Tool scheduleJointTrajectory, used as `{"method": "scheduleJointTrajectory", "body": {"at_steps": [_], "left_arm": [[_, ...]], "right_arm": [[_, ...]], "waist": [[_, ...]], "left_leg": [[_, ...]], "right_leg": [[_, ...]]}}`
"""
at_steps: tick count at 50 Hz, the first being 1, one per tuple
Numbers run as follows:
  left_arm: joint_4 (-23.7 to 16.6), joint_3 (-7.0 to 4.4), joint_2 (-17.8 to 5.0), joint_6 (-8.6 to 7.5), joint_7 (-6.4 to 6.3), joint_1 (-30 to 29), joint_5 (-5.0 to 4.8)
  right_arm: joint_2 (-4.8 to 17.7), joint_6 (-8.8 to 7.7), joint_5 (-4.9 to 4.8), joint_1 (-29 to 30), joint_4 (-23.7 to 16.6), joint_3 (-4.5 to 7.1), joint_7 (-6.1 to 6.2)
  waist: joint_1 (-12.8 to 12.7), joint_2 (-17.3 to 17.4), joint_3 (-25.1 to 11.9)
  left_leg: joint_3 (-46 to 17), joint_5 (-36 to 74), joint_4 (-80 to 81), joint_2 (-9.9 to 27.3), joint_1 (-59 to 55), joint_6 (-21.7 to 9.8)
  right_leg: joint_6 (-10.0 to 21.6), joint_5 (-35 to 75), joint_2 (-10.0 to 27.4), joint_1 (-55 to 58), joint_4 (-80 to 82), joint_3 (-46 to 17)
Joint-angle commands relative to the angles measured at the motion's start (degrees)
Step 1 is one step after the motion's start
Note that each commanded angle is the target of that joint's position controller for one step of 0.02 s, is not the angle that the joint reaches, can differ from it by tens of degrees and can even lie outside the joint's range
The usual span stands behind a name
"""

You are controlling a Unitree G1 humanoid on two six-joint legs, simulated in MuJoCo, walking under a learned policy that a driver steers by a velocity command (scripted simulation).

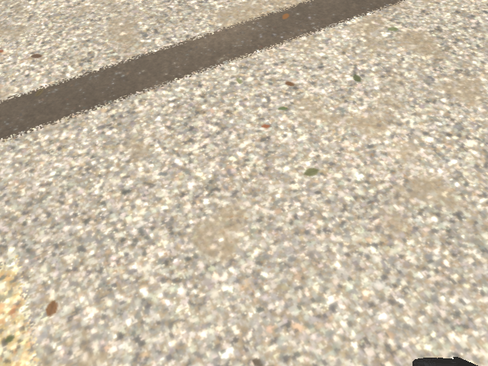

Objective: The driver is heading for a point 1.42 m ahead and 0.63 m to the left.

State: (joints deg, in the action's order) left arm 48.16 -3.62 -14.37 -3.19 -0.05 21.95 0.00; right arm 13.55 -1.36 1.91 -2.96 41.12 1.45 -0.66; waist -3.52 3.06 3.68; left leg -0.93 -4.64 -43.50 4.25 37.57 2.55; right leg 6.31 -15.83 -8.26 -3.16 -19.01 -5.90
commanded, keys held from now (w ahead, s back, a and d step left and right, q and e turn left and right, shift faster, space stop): q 1.00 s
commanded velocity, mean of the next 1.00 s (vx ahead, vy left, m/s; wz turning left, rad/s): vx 0.06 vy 0.00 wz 0.34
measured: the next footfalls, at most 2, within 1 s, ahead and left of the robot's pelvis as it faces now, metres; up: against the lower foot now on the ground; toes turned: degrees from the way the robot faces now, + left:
left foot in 0.10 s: +0.24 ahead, +0.11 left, +0.00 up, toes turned -1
right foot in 0.56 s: +0.17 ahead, -0.08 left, +0.00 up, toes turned +14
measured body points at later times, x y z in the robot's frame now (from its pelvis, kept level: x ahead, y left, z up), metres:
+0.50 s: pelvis +0.10 +0.03 +0.00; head +0.13 +0.03 +0.44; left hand +0.19 +0.30 -0.13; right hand +0.21 -0.24 -0.13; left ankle +0.20 +0.11 -0.74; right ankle +0.12 -0.10 -0.72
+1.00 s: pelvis +0.08 +0.02 -0.01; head +0.10 +0.04 +0.44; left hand +0.06 +0.32 -0.13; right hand +0.34 -0.15 -0.11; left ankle +0.02 +0.10 -0.75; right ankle +0.13 -0.09 -0.74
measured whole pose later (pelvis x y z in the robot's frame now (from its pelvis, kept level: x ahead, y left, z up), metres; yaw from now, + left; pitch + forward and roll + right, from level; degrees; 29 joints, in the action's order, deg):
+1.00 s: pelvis +0.08 +0.02 -0.01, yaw +26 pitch +0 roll +0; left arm 39.9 -2.9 -16.7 0.9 -0.8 14.0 1.3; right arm 15.6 3.6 0.7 -9.5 38.1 3.3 -2.2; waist -0.8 -1.8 2.7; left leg 2.2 -16.6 -30.5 -2.2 12.8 -1.8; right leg -0.1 -19.2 5.9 -16.8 -36.9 9.3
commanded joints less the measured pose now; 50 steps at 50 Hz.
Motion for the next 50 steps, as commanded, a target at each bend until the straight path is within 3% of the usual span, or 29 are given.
{"method": "scheduleJointTrajectory", "body": {"at_steps": [1, 3, 4, 5, 6, 7, 8, 9, 10, 11, 13, 15, 19, 25, 27, 28, 29, 30, 31, 32, 33, 35, 37, 39, 46, 48, 49, 50], "left_arm": [[-2.68, -1.67, -8.28, 0.35, -1.07, 1.71, 0.33], [-3.18, -1.46, -8.26, -0.02, -1.48, -0.35, 0.81], [-3.18, -1.44, -8.56, -0.16, -1.50, -1.72, 0.52], [-3.36, -1.28, -8.49, -0.21, -1.30, -2.78, 0.16], [-4.97, -0.47, -5.76, -0.37, -1.26, -1.11, 0.00], [-2.25, -0.03, -1.65, 0.80, -1.36, 13.06, -1.84], [0.22, -0.10, -5.57, 2.12, -1.59, 13.14, 0.93], [-0.79, -0.37, -6.73, 2.74, -1.31, 6.03, 2.34], [-2.11, -0.43, -7.20, 3.03, -1.12, 1.24, 2.89], [-3.08, -0.47, -7.44, 3.56, -0.76, -1.39, 2.72], [-3.26, 0.06, -6.12, 4.54, -0.38, -1.04, 2.10], [-3.59, 0.41, -5.23, 5.11, -0.72, -1.68, 1.79], [-5.35, 0.66, -5.30, 5.71, -1.42, -5.83, 1.58], [-5.88, 1.10, -4.91, 4.43, -2.35, -3.37, 0.18], [-5.13, 0.87, -5.47, 3.54, -2.99, 1.44, 0.40], [-5.42, 0.10, -8.75, 3.11, -3.60, 2.68, 1.04], [-7.16, -1.48, -14.93, 3.22, -3.84, -0.40, 1.45], [-9.19, -1.54, -14.74, 3.31, -3.52, -8.93, 2.22], [-10.08, -0.21, -10.15, 3.08, -3.47, -10.82, 2.19], [-10.56, 0.55, -7.78, 2.79, -3.29, -13.96, 1.90], [-11.34, 0.76, -7.28, 2.47, -3.14, -15.26, 1.68], [-11.87, 0.77, -7.07, 2.30, -2.95, -12.96, 1.79], [-10.90, 0.23, -8.08, 2.42, -2.85, -7.31, 1.63], [-10.21, -0.49, -9.47, 2.76, -2.72, -3.88, 1.39], [-10.73, -1.78, -11.66, 3.35, -0.94, -5.89, 1.85], [-10.76, -2.03, -11.83, 3.60, -0.88, -7.78, 0.74], [-10.30, -2.05, -11.25, 3.64, -0.86, -6.26, 0.68], [-12.08, -1.13, -7.11, 4.10, -0.57, -4.44, 1.69]], "right_arm": [[4.59, -0.86, -0.49, -0.43, -3.56, 0.98, 0.39], [6.22, -1.77, -0.13, -6.70, -1.45, 1.68, 0.54], [6.52, -2.38, 0.06, -11.65, 0.28, 2.02, 0.69], [6.98, -3.30, 0.26, -15.99, 1.93, 2.12, 1.01], [9.66, -3.95, 0.54, -20.94, 2.44, 2.27, 1.28], [11.23, -3.50, -0.28, -18.01, 2.56, 2.28, 0.91], [8.38, -2.51, -2.48, -14.85, 1.42, 1.90, 0.02], [5.66, -1.94, -2.88, -9.69, 0.21, 1.26, -0.17], [5.29, -1.20, -2.45, -7.10, -0.41, 1.12, -0.12], [6.84, -0.75, -2.28, -7.48, -0.10, 1.57, 0.18], [9.00, 0.09, -1.62, -9.06, 1.05, 2.52, 0.41], [9.43, 0.69, -1.20, -10.26, 1.09, 3.19, 0.30], [9.85, 2.31, -1.02, -10.82, 0.59, 4.23, 0.23], [10.08, 4.28, -0.90, -8.89, -0.44, 5.30, -0.07], [9.88, 4.69, -1.69, -6.58, -1.19, 5.44, 0.01], [8.24, 4.50, -2.24, -6.68, -2.00, 5.01, 0.09], [4.82, 4.14, -3.12, -7.30, -3.53, 4.46, 0.01], [8.15, 3.66, -0.50, -8.40, -2.23, 5.27, 0.49], [10.13, 3.64, -0.03, -9.23, -1.34, 6.00, 0.30], [9.40, 3.86, -0.03, -12.28, -0.37, 5.96, -0.05], [9.05, 4.28, 0.10, -14.19, 0.28, 5.86, -0.23], [8.42, 4.87, -0.28, -13.57, 0.04, 5.27, -1.03], [7.63, 5.17, -0.57, -8.83, -2.12, 4.59, -1.56], [7.17, 5.56, -0.93, -6.61, -3.44, 4.15, -1.88], [6.75, 5.55, -2.20, -5.99, -6.38, 3.30, -2.01], [6.09, 4.73, -1.62, -9.35, -5.77, 3.12, -1.67], [7.86, 3.99, -0.79, -11.01, -5.40, 3.45, -1.12], [14.19, 3.11, -0.18, -12.67, -6.04, 4.65, -0.59]], "waist": [[1.05, -8.72, -4.32], [3.33, -9.22, -5.73], [6.04, -8.44, -6.72], [8.47, -5.93, -8.34], [8.67, 0.97, -14.31], [0.98, 12.77, -21.30], [0.76, 5.82, -19.75], [1.01, 1.70, -11.88], [1.28, -0.44, -8.57], [1.68, 0.93, -6.53], [1.40, 2.81, -6.96], [1.95, 3.19, -8.05], [3.60, 5.20, -6.87], [3.55, 6.28, -6.78], [0.78, 6.08, -6.19], [0.70, 1.45, -5.25], [2.20, -13.91, -5.07], [4.17, -12.74, -0.50], [6.01, -7.19, -1.52], [8.80, -6.01, -2.03], [9.41, -7.36, -3.32], [6.97, -10.15, -4.17], [3.26, -10.70, -4.55], [1.23, -11.47, -5.48], [1.05, -15.11, -6.97], [4.10, -12.84, -7.40], [5.14, -7.99, -7.69], [4.07, 7.58, -7.64]], "left_leg": [[2.62, 3.18, 7.19, -3.90, -7.72, -1.38], [1.93, 2.77, 11.48, -4.83, -16.62, -3.67], [2.40, 5.25, 15.74, -5.07, -21.24, -4.98], [1.89, 15.60, 21.62, -3.48, -27.86, -5.83], [-9.18, 42.80, 17.50, 7.78, -39.11, -8.38], [-26.38, 65.19, 16.62, 20.51, -46.01, -20.26], [-30.16, 49.74, 20.71, 18.43, -40.75, -21.40], [-25.23, 34.87, 23.19, 14.52, -33.93, -19.80], [-21.77, 24.32, 25.16, 11.27, -29.92, -17.53], [-19.18, 19.76, 26.92, 9.04, -27.22, -16.00], [-16.34, 13.10, 28.20, 5.69, -23.65, -14.38], [-16.67, 5.81, 28.80, 4.72, -23.77, -14.28], [-20.87, -14.88, 32.52, 4.16, -21.51, -14.14], [-24.33, -18.93, 33.71, 2.45, -17.40, -10.72], [-24.12, -21.86, 32.74, -0.03, -13.42, -7.36], [-20.50, -24.76, 28.11, -3.97, -9.70, -3.71], [-9.76, -27.28, 10.90, -12.19, -2.72, -1.30], [-4.06, -25.27, -4.91, -12.51, -2.02, -0.63], [-5.59, -22.53, -14.17, -10.32, -7.47, -0.82], [-4.88, -19.55, -19.23, -10.19, -9.25, -1.15], [-3.74, -17.45, -23.20, -9.69, -8.80, -0.97], [-1.26, -17.08, -23.95, -8.52, -5.52, 0.18], [-0.53, -18.27, -19.15, -7.59, -2.56, 1.30], [-0.45, -20.80, -14.33, -6.83, -2.49, 1.62], [5.66, -23.04, 4.39, -6.98, -17.47, -1.72], [6.48, -12.99, 17.58, -7.61, -24.85, -3.40], [1.55, -6.36, 24.66, -5.90, -31.36, -4.37], [-18.90, 3.68, 27.90, 9.34, -39.75, -7.49]], "right_leg": [[3.18, 51.23, 13.18, 1.49, -4.33, -5.58], [0.80, 51.68, 14.26, 1.40, -7.82, -6.85], [0.05, 52.30, 13.72, 2.26, -12.56, -6.41], [-1.02, 45.99, 10.67, 1.32, -20.63, -4.49], [-2.67, 22.71, 6.12, -5.82, -34.36, -1.76], [-5.17, -18.65, -1.54, -13.57, -46.66, -0.23], [-5.40, -17.21, 1.66, -15.40, -48.76, -1.52], [-5.92, -14.86, 3.56, -17.94, -48.99, -0.25], [-6.02, -13.49, 4.76, -19.41, -46.74, 0.82], [-6.27, -12.58, 5.65, -19.71, -44.65, 1.60], [-6.66, -10.71, 5.30, -17.04, -41.65, 3.42], [-6.78, -11.12, 5.01, -17.94, -38.66, 4.13], [-6.63, -9.65, 5.29, -19.46, -31.99, 4.12], [-4.50, -7.50, 3.10, -11.01, -17.70, 4.83], [-2.43, -2.95, 3.01, -3.24, -4.95, 4.62], [-0.62, -7.29, 8.92, -0.24, 4.14, -1.39], [4.98, -18.21, 24.73, -1.00, 11.24, -20.98], [8.61, -11.86, 31.09, -12.00, 12.40, -23.92], [8.61, -1.57, 27.99, -16.26, 9.62, -17.73], [6.28, 6.55, 23.78, -17.10, 7.12, -10.49], [4.87, 11.94, 20.98, -14.64, 5.21, -5.62], [4.95, 21.64, 19.13, -8.55, 2.35, -0.60], [6.26, 28.62, 20.76, -0.91, 0.20, -0.32], [6.94, 31.73, 22.88, 4.23, -1.46, -0.68], [4.80, 33.57, 24.48, -0.25, -6.33, 4.44], [1.63, 28.32, 23.28, -4.25, -11.64, 7.59], [-2.05, 19.44, 21.78, -10.32, -17.29, 10.06], [-6.60, -7.67, 15.99, -25.42, -31.83, 14.80]]}}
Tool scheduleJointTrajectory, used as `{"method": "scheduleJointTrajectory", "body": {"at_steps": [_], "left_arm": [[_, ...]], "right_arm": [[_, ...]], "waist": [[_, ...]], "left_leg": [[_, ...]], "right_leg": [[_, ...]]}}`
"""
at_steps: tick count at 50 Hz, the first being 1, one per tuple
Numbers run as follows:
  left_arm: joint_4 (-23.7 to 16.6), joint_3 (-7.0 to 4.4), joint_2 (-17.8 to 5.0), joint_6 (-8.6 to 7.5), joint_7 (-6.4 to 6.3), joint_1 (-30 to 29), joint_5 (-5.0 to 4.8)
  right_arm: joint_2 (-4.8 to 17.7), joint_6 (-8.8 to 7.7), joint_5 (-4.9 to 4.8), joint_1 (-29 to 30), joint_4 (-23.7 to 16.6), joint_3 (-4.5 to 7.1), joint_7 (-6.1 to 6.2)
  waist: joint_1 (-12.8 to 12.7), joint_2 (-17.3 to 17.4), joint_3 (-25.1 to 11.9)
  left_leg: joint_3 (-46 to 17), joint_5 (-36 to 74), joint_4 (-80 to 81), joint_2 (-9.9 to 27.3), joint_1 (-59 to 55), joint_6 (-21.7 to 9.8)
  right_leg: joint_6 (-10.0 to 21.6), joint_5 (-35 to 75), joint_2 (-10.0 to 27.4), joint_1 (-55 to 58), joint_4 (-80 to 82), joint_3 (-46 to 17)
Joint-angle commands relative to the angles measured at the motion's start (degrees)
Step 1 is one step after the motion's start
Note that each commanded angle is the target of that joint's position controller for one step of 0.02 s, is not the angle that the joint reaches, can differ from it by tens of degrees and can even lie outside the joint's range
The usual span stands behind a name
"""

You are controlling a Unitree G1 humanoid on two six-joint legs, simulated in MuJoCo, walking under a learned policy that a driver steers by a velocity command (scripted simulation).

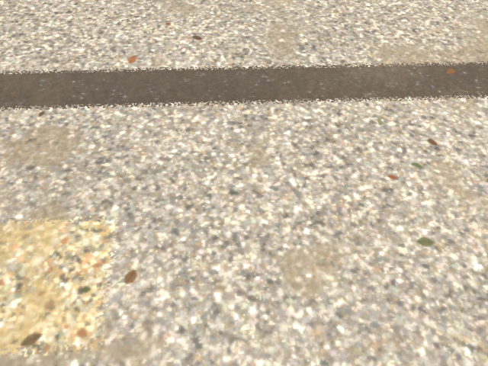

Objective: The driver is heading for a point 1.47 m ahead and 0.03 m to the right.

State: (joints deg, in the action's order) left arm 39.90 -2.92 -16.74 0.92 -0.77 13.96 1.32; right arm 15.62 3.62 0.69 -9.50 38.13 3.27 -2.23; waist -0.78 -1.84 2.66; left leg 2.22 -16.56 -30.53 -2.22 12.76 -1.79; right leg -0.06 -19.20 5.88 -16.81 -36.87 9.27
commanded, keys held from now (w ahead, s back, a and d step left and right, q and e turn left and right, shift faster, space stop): q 0.06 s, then no key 0.94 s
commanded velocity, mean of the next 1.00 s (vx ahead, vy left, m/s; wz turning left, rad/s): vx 0.00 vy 0.00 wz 0.17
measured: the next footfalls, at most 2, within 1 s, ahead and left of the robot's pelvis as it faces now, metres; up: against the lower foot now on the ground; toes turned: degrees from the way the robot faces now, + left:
right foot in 0.42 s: +0.05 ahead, -0.10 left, +0.00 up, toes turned +8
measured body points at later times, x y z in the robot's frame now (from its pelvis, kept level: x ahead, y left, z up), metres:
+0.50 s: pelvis -0.01 -0.01 +0.01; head +0.01 -0.02 +0.46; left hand +0.07 +0.26 -0.10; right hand +0.13 -0.24 -0.12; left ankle -0.02 +0.09 -0.73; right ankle +0.01 -0.10 -0.73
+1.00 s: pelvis +0.00 -0.02 +0.02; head +0.01 -0.03 +0.47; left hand +0.04 +0.24 -0.11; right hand +0.08 -0.27 -0.13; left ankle -0.02 +0.09 -0.73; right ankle +0.01 -0.11 -0.73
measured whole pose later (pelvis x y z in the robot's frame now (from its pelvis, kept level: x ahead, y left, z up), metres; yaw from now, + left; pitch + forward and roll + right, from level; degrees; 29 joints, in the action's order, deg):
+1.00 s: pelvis +0.00 -0.02 +0.02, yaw +8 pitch -1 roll +0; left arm 50.7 0.0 -13.2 -0.3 -1.2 14.5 0.5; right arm 13.7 0.6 0.5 -15.4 55.1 0.2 1.5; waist 0.1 0.5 1.6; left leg -5.1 -11.8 -21.2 -2.7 7.8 -0.4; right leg 3.2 -11.7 -2.7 -8.9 -22.0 0.7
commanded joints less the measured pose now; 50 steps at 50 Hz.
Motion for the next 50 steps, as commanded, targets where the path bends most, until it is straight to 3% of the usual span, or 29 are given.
{"method": "scheduleJointTrajectory", "body": {"at_steps": [1, 2, 3, 4, 6, 8, 14, 17, 19, 20, 21, 22, 23, 24, 25, 27, 30, 32, 39, 50], "left_arm": [[-7.60, -0.79, -3.19, 0.97, -0.85, -2.42, 0.59], [-7.30, -1.13, -4.93, 1.54, -1.05, -3.56, 0.55], [-6.06, -1.32, -5.00, 1.53, -0.66, -2.85, -0.24], [-4.74, -1.54, -5.56, 1.13, -0.33, -1.40, -0.54], [-2.81, -1.87, -6.49, 0.98, 0.29, 1.18, 0.45], [-2.15, -1.50, -5.43, 1.30, 0.72, 1.66, 0.07], [-2.70, -0.34, -3.19, 2.19, 0.43, -1.43, -0.23], [-2.40, -0.15, -2.97, 1.89, -0.09, -0.62, -0.86], [-1.48, 0.19, -1.96, 1.32, -0.53, 2.01, -1.00], [-0.99, 0.58, -1.35, 0.65, -0.83, 3.50, -0.58], [-1.16, 0.64, -3.15, -0.33, -1.27, 3.86, 0.31], [-2.36, 0.05, -7.98, -0.94, -1.26, -0.59, 0.10], [-2.10, 0.35, -5.94, -1.06, -0.52, -1.76, -0.61], [-2.21, 1.24, -3.70, -1.25, -0.04, -3.74, -0.53], [-2.07, 1.41, -3.12, -1.22, 0.05, -4.01, -0.48], [-1.29, 1.33, -3.70, -1.18, -0.41, -1.99, -0.68], [-0.31, 1.17, -3.75, -1.23, -0.55, -0.52, -0.98], [0.14, 1.27, -3.33, -1.36, -0.49, -0.57, -0.86], [2.92, 1.36, -3.01, -1.62, -0.41, -0.55, -0.70], [9.57, 1.64, -2.67, -1.90, -0.63, 1.62, -0.87]], "right_arm": [[18.14, -2.08, 0.22, -9.03, -3.08, 4.59, 0.90], [15.18, -2.06, -0.31, -10.69, -2.44, 4.16, 1.05], [12.01, -1.85, -0.62, -7.02, -2.63, 3.03, 1.30], [9.86, -1.61, -0.43, -2.48, -3.32, 2.28, 1.63], [7.86, -1.81, -0.63, -0.44, -3.67, 1.49, 2.29], [7.73, -2.13, -0.51, -2.20, -2.86, 1.27, 2.28], [7.89, -2.31, 0.43, -4.88, -1.21, 0.83, 2.37], [8.08, -2.19, 0.82, -4.03, -0.65, 0.59, 2.23], [7.40, -2.17, 0.31, -2.16, -0.35, 0.06, 2.42], [6.31, -2.36, -0.17, -1.62, -0.15, -0.50, 2.64], [3.55, -2.87, -0.10, -3.02, -0.22, -1.49, 2.68], [1.96, -2.89, -0.48, -6.88, 0.04, -1.76, 2.52], [4.04, -2.22, 0.12, -6.65, 1.51, -1.39, 2.77], [4.07, -1.97, 0.38, -6.31, 1.98, -1.45, 2.63], [4.03, -2.01, 0.49, -5.25, 2.62, -1.51, 2.47], [5.26, -2.50, 0.59, -4.93, 3.27, -1.18, 2.17], [3.98, -3.25, 0.26, -5.84, 5.30, -1.60, 2.67], [3.46, -3.41, 0.18, -5.67, 6.26, -1.78, 2.98], [3.65, -3.52, -0.01, -6.40, 9.72, -1.79, 3.40], [3.76, -3.42, -0.20, -7.92, 16.45, -2.04, 3.99]], "waist": [[4.49, 18.01, -3.47], [5.06, 11.41, -3.21], [2.72, 9.48, -1.26], [0.54, 8.70, -0.79], [-0.08, 9.94, -4.10], [0.30, 8.10, -5.98], [2.77, 9.51, -3.11], [2.49, 9.73, -2.60], [0.24, 8.12, -2.80], [-1.18, 6.03, -3.12], [-0.19, 1.23, -4.89], [4.17, -6.66, -4.06], [2.92, -6.72, -3.88], [3.89, -6.35, -2.71], [3.00, -6.40, -1.39], [1.86, -5.97, -0.94], [1.24, -0.61, -1.51], [0.93, 0.79, -1.66], [0.84, 2.20, -1.42], [0.95, 1.55, -0.65]], "left_leg": [[-32.57, 34.54, 12.46, 25.07, -9.52, -12.86], [-29.12, 37.43, 11.64, 23.42, -9.53, -15.86], [-23.79, 34.59, 11.36, 19.22, -7.58, -14.67], [-19.32, 31.76, 11.80, 15.03, -6.26, -11.88], [-15.33, 37.76, 10.84, 11.50, -7.42, -10.33], [-14.53, 37.86, 10.74, 11.36, -8.17, -10.25], [-17.71, 22.48, 12.02, 12.24, -5.97, -11.06], [-19.27, 21.60, 10.77, 12.25, -2.24, -10.86], [-19.85, 22.07, 8.61, 11.57, 0.18, -9.29], [-19.60, 19.24, 7.58, 10.55, 3.16, -6.85], [-18.37, 12.39, 5.56, 8.15, 6.06, -3.60], [-11.70, 0.92, 3.70, 0.65, 6.60, -1.39], [-8.86, -3.93, 3.60, 0.02, -1.39, -0.57], [-9.17, -0.40, 6.37, 0.71, -4.08, -0.71], [-10.20, 3.54, 8.19, 1.09, -4.55, -0.80], [-11.19, 7.97, 8.66, 2.48, -3.39, -0.65], [-11.45, 8.30, 10.06, 2.96, -0.72, -0.09], [-11.71, 8.60, 10.67, 3.18, -0.38, 0.08], [-11.99, 9.51, 11.47, 3.88, -1.10, 0.14], [-11.77, 11.07, 12.33, 4.89, -3.29, -0.08]], "right_leg": [[-1.71, -18.58, -5.93, -20.43, -21.39, -5.65], [-1.99, -16.94, -4.13, -20.27, -27.40, -9.99], [-1.94, -11.73, -3.42, -19.83, -28.68, -11.29], [-1.97, -6.95, -2.90, -18.56, -26.61, -11.60], [-2.57, -2.58, -3.94, -15.30, -26.91, -9.95], [-2.78, -1.81, -4.50, -13.43, -25.12, -9.38], [-1.03, -3.45, -5.20, -8.28, -9.83, -9.14], [0.21, -4.43, -6.64, -1.70, -2.53, -8.63], [1.19, 0.65, -7.03, 5.04, 7.81, -8.28], [1.72, 8.61, -5.86, 11.14, 17.01, -9.67], [2.58, 12.46, 1.17, 16.50, 20.95, -17.41], [6.28, 18.83, 8.60, 12.95, 21.69, -26.21], [9.80, 18.36, 10.26, 4.65, 21.00, -25.74], [8.33, 13.22, 7.05, 2.58, 21.02, -23.07], [5.96, 7.91, 3.75, 1.96, 20.98, -20.56], [3.90, 5.49, 0.72, 3.45, 20.76, -18.29], [4.31, 8.54, 0.34, 7.59, 18.73, -17.35], [4.54, 9.43, 0.05, 8.23, 18.14, -16.94], [4.70, 10.10, -0.54, 8.21, 18.41, -16.64], [4.59, 11.59, -0.84, 8.27, 19.96, -16.62]]}}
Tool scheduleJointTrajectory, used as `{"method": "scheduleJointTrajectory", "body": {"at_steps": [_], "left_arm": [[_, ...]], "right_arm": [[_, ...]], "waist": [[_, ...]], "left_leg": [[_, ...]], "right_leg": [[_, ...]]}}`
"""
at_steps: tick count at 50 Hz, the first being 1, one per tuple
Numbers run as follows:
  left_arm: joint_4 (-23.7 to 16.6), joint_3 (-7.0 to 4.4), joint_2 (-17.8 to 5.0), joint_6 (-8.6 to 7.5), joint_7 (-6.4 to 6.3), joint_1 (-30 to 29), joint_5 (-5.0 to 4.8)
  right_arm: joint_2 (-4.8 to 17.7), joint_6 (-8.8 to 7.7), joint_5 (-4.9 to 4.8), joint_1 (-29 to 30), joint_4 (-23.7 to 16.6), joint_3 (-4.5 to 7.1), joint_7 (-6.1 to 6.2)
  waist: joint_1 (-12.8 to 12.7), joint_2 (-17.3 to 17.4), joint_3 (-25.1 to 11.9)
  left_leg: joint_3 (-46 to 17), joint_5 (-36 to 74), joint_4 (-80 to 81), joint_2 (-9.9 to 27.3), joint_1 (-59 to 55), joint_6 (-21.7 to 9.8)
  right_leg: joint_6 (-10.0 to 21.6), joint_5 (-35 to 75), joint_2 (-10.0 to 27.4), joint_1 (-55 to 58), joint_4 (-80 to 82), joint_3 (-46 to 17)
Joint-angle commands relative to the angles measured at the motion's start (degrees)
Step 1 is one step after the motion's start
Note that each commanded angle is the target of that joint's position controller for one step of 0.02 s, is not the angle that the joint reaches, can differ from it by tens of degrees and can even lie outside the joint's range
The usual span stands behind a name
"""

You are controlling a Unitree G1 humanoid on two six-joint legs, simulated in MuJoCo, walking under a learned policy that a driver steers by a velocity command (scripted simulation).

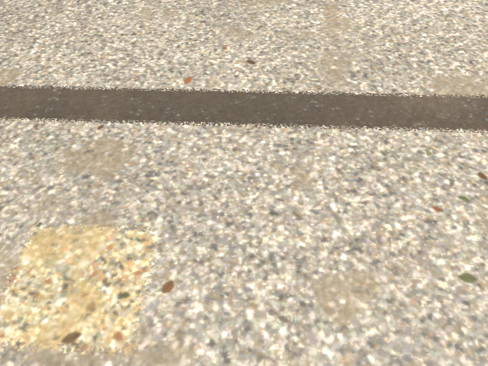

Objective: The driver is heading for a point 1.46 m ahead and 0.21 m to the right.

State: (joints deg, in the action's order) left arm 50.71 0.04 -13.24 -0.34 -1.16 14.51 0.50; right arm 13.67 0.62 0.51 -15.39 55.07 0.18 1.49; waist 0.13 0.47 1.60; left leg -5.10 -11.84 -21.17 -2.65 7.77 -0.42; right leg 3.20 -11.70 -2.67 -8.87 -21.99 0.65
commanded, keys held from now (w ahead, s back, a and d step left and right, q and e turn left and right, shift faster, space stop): no key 0.52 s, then w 0.48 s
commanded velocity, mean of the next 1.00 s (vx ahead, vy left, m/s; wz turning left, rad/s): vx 0.14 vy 0.00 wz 0.00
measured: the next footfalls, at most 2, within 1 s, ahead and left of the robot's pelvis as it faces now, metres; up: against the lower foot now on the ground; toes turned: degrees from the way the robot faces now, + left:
left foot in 0.86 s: +0.13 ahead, +0.12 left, +0.00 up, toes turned +3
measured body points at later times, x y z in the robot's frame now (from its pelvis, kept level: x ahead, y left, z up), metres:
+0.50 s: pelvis +0.01 -0.01 +0.00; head +0.01 -0.01 +0.45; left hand +0.02 +0.23 -0.15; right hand +0.00 -0.24 -0.16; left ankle +0.00 +0.12 -0.75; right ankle +0.00 -0.08 -0.75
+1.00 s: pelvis +0.12 +0.05 +0.00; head +0.12 +0.07 +0.45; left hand +0.13 +0.30 -0.16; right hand +0.11 -0.19 -0.14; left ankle +0.09 +0.12 -0.75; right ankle +0.07 -0.07 -0.68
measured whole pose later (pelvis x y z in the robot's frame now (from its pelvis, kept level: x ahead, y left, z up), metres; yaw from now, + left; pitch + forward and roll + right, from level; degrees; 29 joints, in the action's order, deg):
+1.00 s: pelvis +0.12 +0.05 +0.00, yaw +0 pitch +0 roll +0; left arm 60.6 -2.5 -12.4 -2.9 1.4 18.1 2.1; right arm 10.8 -4.1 1.1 -21.5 60.8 1.7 0.1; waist -0.3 -1.7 -0.8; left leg 4.4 -14.6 -21.5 -2.9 7.5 -4.3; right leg 5.3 -18.2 1.1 -23.3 -58.1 1.3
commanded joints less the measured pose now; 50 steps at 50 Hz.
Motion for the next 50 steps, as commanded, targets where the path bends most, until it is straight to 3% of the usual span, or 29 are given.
{"method": "scheduleJointTrajectory", "body": {"at_steps": [1, 13, 26, 27, 29, 31, 32, 34, 36, 39, 41, 42, 43, 44, 45, 46, 47, 48, 50], "left_arm": [[-0.58, -1.29, -6.12, -0.65, -0.27, 1.32, -0.08], [5.99, -0.75, -4.63, -0.55, -0.71, 3.97, -0.17], [10.37, -0.30, -2.36, -0.52, -1.18, 6.16, -0.20], [10.71, -0.23, -2.06, -0.50, -1.15, 6.67, -0.12], [11.04, -1.35, -4.54, 0.05, -1.09, 7.57, -0.15], [11.73, -2.55, -6.52, 0.71, -0.89, 11.23, -0.13], [12.29, -2.93, -6.59, 0.72, -0.80, 12.89, 0.03], [12.35, -3.21, -5.54, -0.12, -0.55, 13.38, 0.82], [11.63, -3.70, -6.20, -1.14, -0.39, 11.42, 0.78], [10.95, -4.06, -6.20, -2.08, -0.19, 8.89, 0.45], [10.58, -4.15, -6.12, -2.13, -0.09, 7.06, 0.01], [10.43, -4.08, -5.65, -2.17, -0.01, 6.77, 0.02], [9.96, -3.54, -4.08, -2.54, 0.17, 6.38, 0.49], [8.29, -2.27, 0.16, -3.11, 0.73, 4.79, 0.86], [6.41, -2.32, 0.14, -3.20, 1.18, 4.04, 0.99], [6.02, -3.02, -3.48, -3.09, 1.78, 2.50, 2.38], [6.02, -2.93, -2.83, -3.33, 2.52, 1.36, 2.19], [6.56, -2.66, -1.72, -3.60, 2.93, 2.06, 1.64], [6.93, -2.86, -2.05, -3.37, 3.33, 1.91, 1.74]], "right_arm": [[5.60, -0.41, -0.03, -2.11, 0.12, 1.00, 0.31], [3.64, -0.34, -0.08, -3.12, 6.21, 0.17, 0.77], [1.44, -0.35, -0.09, -4.75, 9.66, -0.48, 1.17], [0.88, -0.31, -0.01, -5.36, 9.97, -0.65, 1.17], [1.20, -0.16, 0.47, -5.13, 9.44, -0.32, 1.06], [1.06, -0.26, 1.42, -2.41, 7.51, -0.14, 0.33], [0.13, -0.65, 1.98, -0.99, 6.36, -0.34, -0.14], [0.50, -1.79, 1.82, 1.77, 4.41, -0.03, -0.81], [0.74, -2.99, 1.68, 1.56, 3.59, 0.29, -1.61], [0.77, -3.80, 0.99, 1.89, 2.43, 0.89, -2.27], [-0.38, -3.74, 0.58, -2.99, 3.62, 1.09, -2.09], [-0.36, -3.74, 0.54, -6.80, 5.08, 1.44, -1.80], [1.31, -4.00, 0.74, -11.48, 6.36, 2.09, -1.27], [5.42, -4.60, 1.73, -18.24, 7.12, 3.03, -0.65], [10.15, -4.16, 0.92, -22.81, 8.44, 4.21, -0.68], [7.61, -3.82, 0.78, -17.58, 7.52, 3.75, -0.70], [5.82, -4.29, 0.54, -11.94, 5.39, 3.22, -1.22], [4.75, -4.86, 0.42, -9.24, 4.46, 2.93, -1.49], [2.63, -5.94, 0.33, -9.11, 4.53, 2.21, -1.20]], "waist": [[0.03, -0.80, 0.53], [-0.18, -0.59, 1.59], [-0.28, -0.38, 2.41], [-0.42, -0.69, 1.23], [-1.00, -3.54, 2.66], [-2.98, -7.67, 6.00], [-3.63, -8.70, 8.14], [-3.79, -6.59, 9.81], [-2.19, -3.76, 7.78], [-0.77, -5.28, 5.54], [1.96, -5.16, 5.05], [3.29, -3.51, 4.60], [5.16, -0.01, 3.08], [7.59, 11.46, 0.71], [7.55, 16.95, 1.69], [4.26, 8.11, 6.82], [1.98, 3.78, 8.57], [0.39, 2.41, 8.06], [-0.64, 1.90, 5.86]], "left_leg": [[-4.41, 6.43, 3.03, 5.38, 1.59, -1.47], [-3.74, 6.75, 3.30, 5.77, 1.51, -1.53], [-3.08, 6.42, 2.67, 5.90, 2.11, -1.43], [-2.69, 2.78, 2.80, 5.37, 1.75, -1.54], [0.22, -8.85, -2.21, 2.04, 5.40, -2.33], [4.03, -17.31, -12.03, -0.58, 14.64, -3.24], [6.10, -16.35, -16.70, 0.47, 17.41, -3.33], [5.32, -15.76, -25.42, 3.67, 22.57, -3.35], [5.22, -14.63, -26.03, 5.03, 23.80, -3.19], [8.01, -11.45, -17.57, 3.63, 15.16, -2.93], [10.94, -4.12, -7.89, 1.78, 2.96, -3.24], [11.73, -3.04, -4.74, 0.16, -4.76, -3.24], [8.07, -6.38, -1.96, 2.12, -12.95, -3.54], [-10.90, -20.98, 8.17, 15.80, -17.70, -5.29], [-31.64, -37.59, 17.10, 25.34, -16.95, -10.87], [-30.63, -38.70, 16.66, 25.11, -10.42, -12.20], [-24.86, -32.05, 16.30, 22.34, -6.42, -11.43], [-18.62, -22.75, 16.76, 19.40, -4.89, -10.30], [-9.87, -7.07, 16.67, 15.62, -5.79, -8.83]], "right_leg": [[1.33, 4.18, 7.70, 0.36, 5.17, -8.00], [1.36, 5.18, 7.47, 0.79, 5.36, -7.86], [1.41, 5.97, 7.24, 0.79, 5.05, -7.78], [1.50, -0.05, 6.95, 1.15, 6.11, -8.02], [3.32, -17.44, 6.86, 0.21, 7.70, -10.57], [7.91, -35.50, 12.33, -0.16, 12.53, -19.45], [10.51, -39.03, 16.41, -1.33, 15.07, -24.36], [13.18, -33.38, 20.18, -1.45, 18.02, -28.26], [12.56, -25.85, 19.14, 0.90, 17.21, -24.64], [10.02, -18.14, 14.81, -2.65, 14.70, -16.31], [8.66, -18.40, 12.72, -10.00, 10.92, -12.32], [7.91, -19.09, 11.20, -14.99, 7.12, -10.84], [6.57, -19.46, 8.94, -20.47, 0.11, -8.45], [3.98, -16.93, 2.85, -25.39, -18.66, -0.45], [3.32, -21.14, -1.67, -35.20, -32.26, 3.15], [3.82, -16.87, 3.14, -36.23, -40.06, -0.78], [3.62, -10.67, 5.22, -35.84, -41.44, -2.12], [2.71, -6.15, 6.54, -33.46, -40.54, -2.32], [0.97, -1.25, 7.29, -30.89, -39.30, -0.63]]}}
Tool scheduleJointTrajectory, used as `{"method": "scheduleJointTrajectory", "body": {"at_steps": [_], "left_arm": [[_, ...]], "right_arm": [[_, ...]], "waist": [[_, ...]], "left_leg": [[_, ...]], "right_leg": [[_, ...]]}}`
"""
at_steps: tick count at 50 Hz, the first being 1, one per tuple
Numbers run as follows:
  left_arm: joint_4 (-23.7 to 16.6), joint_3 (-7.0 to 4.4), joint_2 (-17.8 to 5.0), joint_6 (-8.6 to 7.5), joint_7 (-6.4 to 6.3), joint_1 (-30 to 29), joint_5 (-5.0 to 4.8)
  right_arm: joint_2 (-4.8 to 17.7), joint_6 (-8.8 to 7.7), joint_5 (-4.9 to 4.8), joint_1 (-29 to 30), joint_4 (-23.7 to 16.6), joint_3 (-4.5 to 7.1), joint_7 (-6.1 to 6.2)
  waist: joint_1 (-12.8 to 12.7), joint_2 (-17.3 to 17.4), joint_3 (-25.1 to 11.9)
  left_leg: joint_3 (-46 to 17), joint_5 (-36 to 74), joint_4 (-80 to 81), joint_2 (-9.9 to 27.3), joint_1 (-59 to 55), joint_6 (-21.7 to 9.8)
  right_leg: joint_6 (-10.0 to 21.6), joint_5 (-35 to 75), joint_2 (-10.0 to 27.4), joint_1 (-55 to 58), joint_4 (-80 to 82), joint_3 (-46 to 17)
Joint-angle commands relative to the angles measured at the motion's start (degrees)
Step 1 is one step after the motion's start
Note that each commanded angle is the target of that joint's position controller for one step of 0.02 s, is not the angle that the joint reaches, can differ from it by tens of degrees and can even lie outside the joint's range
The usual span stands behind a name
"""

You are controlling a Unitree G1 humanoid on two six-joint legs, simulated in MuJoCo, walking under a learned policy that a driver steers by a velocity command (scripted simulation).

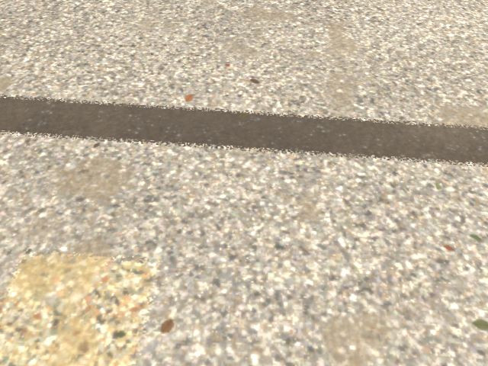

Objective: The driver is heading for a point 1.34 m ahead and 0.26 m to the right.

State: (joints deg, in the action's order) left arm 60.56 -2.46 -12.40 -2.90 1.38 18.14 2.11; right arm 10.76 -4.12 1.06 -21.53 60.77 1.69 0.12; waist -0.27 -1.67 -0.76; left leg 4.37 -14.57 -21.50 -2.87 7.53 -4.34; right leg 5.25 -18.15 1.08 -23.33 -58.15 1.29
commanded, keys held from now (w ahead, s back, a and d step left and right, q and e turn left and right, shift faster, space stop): w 1.00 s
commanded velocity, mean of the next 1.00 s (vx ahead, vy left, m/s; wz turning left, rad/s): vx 0.48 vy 0.00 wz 0.00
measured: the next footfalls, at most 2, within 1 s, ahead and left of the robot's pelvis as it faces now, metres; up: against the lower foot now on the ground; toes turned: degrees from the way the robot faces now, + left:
right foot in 0.34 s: +0.36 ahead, -0.08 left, +0.00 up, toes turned -4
left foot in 0.88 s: +0.67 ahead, +0.07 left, +0.00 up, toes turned +4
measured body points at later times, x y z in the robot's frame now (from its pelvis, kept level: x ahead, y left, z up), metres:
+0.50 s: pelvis +0.28 -0.03 -0.01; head +0.30 -0.04 +0.44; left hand +0.32 +0.22 -0.15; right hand +0.29 -0.27 -0.16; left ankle +0.20 +0.09 -0.65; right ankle +0.32 -0.08 -0.74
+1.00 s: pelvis +0.57 +0.01 -0.01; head +0.60 +0.02 +0.44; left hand +0.53 +0.25 -0.17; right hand +0.68 -0.23 -0.15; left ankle +0.63 +0.07 -0.74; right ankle +0.42 -0.09 -0.64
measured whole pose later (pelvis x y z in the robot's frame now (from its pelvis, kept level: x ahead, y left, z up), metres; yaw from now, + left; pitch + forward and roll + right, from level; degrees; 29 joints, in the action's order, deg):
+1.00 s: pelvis +0.57 +0.01 -0.01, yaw +0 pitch +0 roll +0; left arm 60.7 -2.2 -10.5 -4.8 -0.4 21.8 0.6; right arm 11.6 -4.4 1.4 -8.2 54.7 3.4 -0.6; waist -1.4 -0.9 3.8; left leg 6.8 -9.9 -28.5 -3.2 18.8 -6.1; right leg 5.5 -21.0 -1.1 -15.4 -66.7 0.7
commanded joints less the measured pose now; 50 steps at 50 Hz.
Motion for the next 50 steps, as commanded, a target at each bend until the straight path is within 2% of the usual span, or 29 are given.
{"method": "scheduleJointTrajectory", "body": {"at_steps": [1, 4, 7, 11, 12, 14, 15, 16, 17, 18, 19, 20, 21, 22, 23, 25, 27, 30, 33, 38, 41, 43, 44, 45, 46, 47, 48, 49, 50], "left_arm": [[-3.08, -0.41, -2.73, -0.54, 0.87, -2.11, 0.08], [-5.49, -0.26, -2.05, 0.14, 0.78, -8.14, -0.14], [-9.12, 0.30, -1.13, 0.29, 0.70, -16.97, -0.41], [-11.82, 0.96, -0.73, 0.23, 0.47, -22.86, -1.10], [-12.03, 0.87, -1.32, 0.21, 0.28, -22.68, -1.19], [-11.10, 0.16, -2.87, -0.21, -0.34, -17.87, -1.19], [-9.42, -0.53, -4.18, -0.60, -0.76, -11.97, -1.11], [-6.35, -1.37, -5.36, -1.06, -1.21, -3.07, -1.08], [-3.90, -2.42, -7.72, -1.50, -1.78, 5.50, -0.10], [-3.46, -3.81, -13.43, -1.59, -2.06, 11.64, 1.28], [-3.47, -4.10, -13.55, -0.72, -1.24, 9.07, -0.14], [-4.57, -3.48, -10.54, -0.65, -0.99, 1.49, -1.51], [-5.50, -2.38, -6.30, -1.14, -0.74, -3.05, -1.82], [-5.22, -1.69, -3.87, -1.73, -0.70, -4.72, -1.40], [-4.20, -1.03, -2.08, -2.28, -0.99, -3.94, -1.36], [-2.46, -0.61, -1.62, -3.25, -1.33, -0.76, -1.28], [-1.49, -0.78, -3.38, -3.77, -1.44, 1.90, -1.40], [-0.94, -0.54, -3.93, -3.62, -1.44, 5.38, -1.54], [-0.41, -0.05, -3.40, -3.51, -1.53, 8.54, -1.60], [1.44, 0.17, -3.78, -3.29, -2.30, 14.02, -1.08], [1.74, -0.06, -4.69, -3.09, -2.83, 12.92, -0.52], [1.63, -0.39, -5.82, -2.96, -2.94, 11.21, -0.39], [1.34, -0.41, -5.98, -2.79, -2.81, 9.93, -0.83], [-0.44, 0.15, -4.38, -2.95, -2.55, 9.35, -1.54], [-1.09, 0.93, 1.17, -2.73, -1.80, 16.56, -3.70], [-0.84, -0.70, -4.72, -2.43, -2.01, 12.06, -2.07], [-2.91, -0.88, -4.38, -2.65, -1.82, 6.72, -1.73], [-3.45, -0.83, -3.49, -2.87, -1.68, 4.00, -1.51], [-3.43, -1.01, -2.74, -2.37, -1.50, 3.46, -0.86]], "right_arm": [[5.04, -1.50, -0.17, -4.56, -0.52, 0.49, 0.25], [4.73, -1.86, -0.09, -8.86, 1.10, 0.18, 0.41], [4.34, -1.99, -0.01, -9.66, 1.18, -0.29, 0.63], [5.34, -2.16, 0.08, -10.80, 1.78, -0.21, 1.19], [5.80, -2.15, 0.21, -10.55, 1.95, -0.07, 1.24], [6.38, -2.24, 0.16, -9.26, 2.08, 0.14, 1.34], [7.07, -2.10, 0.36, -8.66, 2.19, 0.37, 1.47], [7.84, -1.76, 0.27, -7.52, 1.91, 0.64, 1.41], [7.58, -1.64, -0.05, -7.14, 1.28, 0.56, 1.15], [2.47, -1.53, -1.00, -10.67, -0.43, -0.41, 0.54], [2.95, -1.35, -1.61, -13.81, 0.11, 0.41, -0.05], [5.86, -1.06, -0.51, -7.52, -1.40, 1.12, 0.15], [5.80, -1.38, -0.02, -2.35, -2.82, 1.19, -0.14], [4.52, -1.30, 0.10, -0.93, -2.95, 1.21, -0.25], [3.73, -0.63, 1.00, -1.14, -2.97, 1.23, -0.45], [1.67, 0.73, 1.47, -2.62, -2.61, 1.01, -1.03], [1.99, 1.60, 1.45, 0.58, -3.98, 1.19, -1.32], [2.99, 2.01, 1.17, 9.47, -7.21, 1.26, -1.65], [2.32, 1.73, 0.44, 16.75, -9.67, 0.76, -1.87], [2.34, 1.32, 0.08, 24.66, -12.36, 0.29, -1.73], [3.37, 0.61, 0.11, 23.73, -12.92, 0.71, -1.40], [5.18, -0.02, 0.20, 14.26, -10.07, 1.78, -0.61], [6.46, -0.57, 0.65, 4.73, -6.95, 2.61, -0.09], [10.72, -0.93, 2.14, -5.32, -4.85, 3.95, 0.55], [15.40, -0.56, 2.62, -7.69, -4.58, 5.22, 0.24], [12.49, 0.19, 0.28, -3.21, -4.94, 4.78, -0.45], [9.57, 0.12, -0.33, 3.21, -5.93, 3.85, -0.64], [6.31, -0.38, -0.09, 6.02, -6.13, 3.03, -0.85], [4.50, -0.81, -0.01, 6.43, -5.56, 2.44, -0.62]], "waist": [[-0.32, 4.36, 7.37], [0.46, 4.99, 7.21], [1.74, 5.52, 8.73], [2.61, 7.41, 8.90], [2.24, 7.60, 8.64], [-0.55, 8.08, 5.86], [-3.16, 8.01, 2.80], [-6.75, 7.07, -1.69], [-10.02, 5.39, -6.36], [-8.66, -4.36, -13.79], [-6.11, -9.41, -17.03], [-3.48, -2.76, -6.82], [-2.70, 0.66, -0.30], [-0.63, 2.51, 3.11], [1.01, 2.01, 4.10], [2.46, 0.65, 3.82], [2.79, 0.00, 4.80], [1.07, -0.51, 6.72], [-0.84, -1.05, 7.18], [-3.47, -2.09, 7.36], [-1.56, -2.46, 6.57], [2.65, -3.10, 1.66], [6.85, -1.97, -2.93], [10.21, 1.93, -9.57], [6.58, 14.95, -15.95], [5.94, 5.35, -12.63], [3.69, 4.59, -3.77], [2.39, 1.90, 0.45], [0.74, 2.12, 2.23]], "left_leg": [[-16.49, 2.88, 16.18, 14.92, -6.85, -4.75], [-11.56, 17.55, 14.76, 13.72, -8.45, -5.00], [-8.55, 26.63, 14.49, 12.44, -7.12, -5.22], [-6.44, 34.48, 14.10, 12.71, -8.48, -4.92], [-6.14, 38.29, 13.11, 13.37, -9.92, -4.79], [-5.02, 52.48, 6.45, 14.17, -12.76, -4.26], [-4.57, 58.74, -0.53, 14.35, -13.96, -3.80], [-3.64, 58.29, -10.80, 13.45, -12.76, -3.21], [-2.85, 45.42, -23.89, 11.60, -4.04, -2.72], [-0.12, 12.51, -44.59, 5.05, 11.13, -1.36], [-5.58, -14.92, -58.52, -2.59, 24.45, -0.90], [-8.12, -9.07, -59.08, 2.57, 29.37, -1.81], [-7.58, -3.94, -55.66, 4.77, 28.83, -1.89], [-7.45, -1.55, -51.94, 6.61, 25.94, -1.80], [-7.51, -0.90, -48.99, 7.70, 22.72, -1.25], [-6.39, -0.30, -45.91, 8.00, 19.91, -0.17], [-5.02, 2.02, -42.67, 8.63, 23.07, 0.76], [-2.95, 8.56, -35.06, 9.37, 29.09, 2.12], [-0.82, 13.96, -24.42, 8.08, 28.75, 2.78], [1.26, 14.82, -14.27, 5.46, 28.86, 1.31], [1.57, 8.94, -10.66, 3.53, 25.17, -1.20], [2.48, 4.91, -8.11, 0.14, 13.74, -3.50], [1.93, 8.22, -4.18, 0.28, 1.81, -5.05], [-9.69, 4.14, -4.01, 11.17, -13.46, -8.08], [-39.02, 2.37, 1.28, 27.92, -27.80, -17.33], [-41.32, -1.75, 5.20, 25.26, -23.23, -16.00], [-31.81, -1.08, 6.87, 23.50, -14.70, -13.90], [-26.11, 4.81, 9.01, 20.97, -7.90, -12.11], [-21.49, 8.50, 10.09, 18.51, -3.56, -10.15]], "right_leg": [[-1.56, 6.46, 3.41, -16.73, -3.08, -0.40], [-2.90, 8.91, 3.15, -19.73, -1.05, 1.93], [-3.57, 11.95, 2.06, -19.12, 8.35, 4.11], [-1.70, 15.07, -0.25, -11.74, 21.56, 6.26], [-0.62, 15.06, -0.78, -10.00, 23.17, 6.41], [1.91, 12.28, -2.96, -3.30, 24.79, 6.70], [3.04, 10.55, -4.37, 2.26, 25.38, 6.52], [4.18, 11.71, -5.35, 11.59, 28.84, 6.52], [5.85, 9.81, -0.36, 24.85, 30.34, 1.54], [10.32, 1.53, 16.40, 38.75, 31.86, -20.82], [16.78, -3.20, 23.08, 42.35, 42.40, -44.35], [14.21, -9.58, 20.34, 33.85, 44.59, -36.39], [12.34, -6.66, 18.16, 24.57, 46.76, -28.49], [10.28, -0.26, 15.52, 18.04, 48.47, -22.78], [8.75, 5.64, 13.28, 13.81, 49.06, -18.14], [7.81, 13.68, 11.16, 11.42, 49.63, -12.89], [7.64, 17.64, 10.08, 11.83, 50.56, -9.52], [6.59, 21.94, 8.59, 14.37, 51.85, -6.60], [4.83, 28.66, 7.13, 16.78, 51.26, -3.88], [4.90, 36.35, 9.14, 26.59, 48.81, -3.32], [5.18, 48.25, 10.97, 31.22, 43.61, -2.60], [4.15, 60.98, 10.69, 31.68, 32.57, -1.62], [3.18, 57.41, 9.09, 27.45, 21.91, -0.12], [2.32, 39.06, 6.67, 15.39, 5.98, 1.37], [-0.22, -7.40, -5.03, -5.84, -16.52, 3.78], [0.84, -9.04, -3.16, -11.06, -20.48, -4.32], [0.99, -3.71, -0.42, -13.35, -18.51, -4.53], [0.81, -0.34, 1.38, -11.89, -15.44, -4.35], [0.43, 1.03, 2.65, -9.58, -12.48, -4.19]]}}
